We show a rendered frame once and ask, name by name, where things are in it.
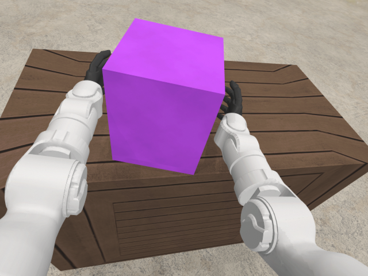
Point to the carton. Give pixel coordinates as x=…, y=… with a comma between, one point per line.
x=163, y=88

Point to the robot right hand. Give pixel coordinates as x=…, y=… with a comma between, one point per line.
x=235, y=103

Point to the robot right upper arm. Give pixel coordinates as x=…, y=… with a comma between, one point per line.
x=282, y=231

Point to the robot left hand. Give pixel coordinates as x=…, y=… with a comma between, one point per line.
x=94, y=73

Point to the pedestal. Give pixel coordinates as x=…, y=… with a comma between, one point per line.
x=133, y=211

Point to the robot right forearm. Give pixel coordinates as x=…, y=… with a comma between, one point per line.
x=249, y=168

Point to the robot left forearm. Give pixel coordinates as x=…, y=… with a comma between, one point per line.
x=72, y=127

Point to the robot left upper arm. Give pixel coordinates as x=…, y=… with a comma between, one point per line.
x=43, y=191

